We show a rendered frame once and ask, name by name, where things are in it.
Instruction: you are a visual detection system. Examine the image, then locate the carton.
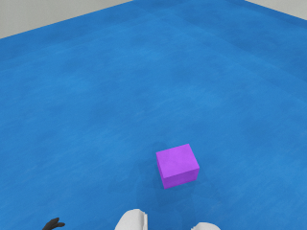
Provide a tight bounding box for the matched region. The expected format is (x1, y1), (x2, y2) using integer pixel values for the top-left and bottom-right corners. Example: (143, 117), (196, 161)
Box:
(155, 144), (200, 190)

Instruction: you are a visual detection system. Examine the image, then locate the robot left hand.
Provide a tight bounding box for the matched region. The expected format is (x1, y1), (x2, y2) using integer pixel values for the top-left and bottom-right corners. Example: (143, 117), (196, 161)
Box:
(42, 218), (65, 230)

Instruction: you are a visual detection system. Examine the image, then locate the left robot thigh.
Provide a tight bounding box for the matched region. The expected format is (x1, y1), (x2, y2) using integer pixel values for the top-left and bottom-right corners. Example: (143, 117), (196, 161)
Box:
(114, 209), (148, 230)

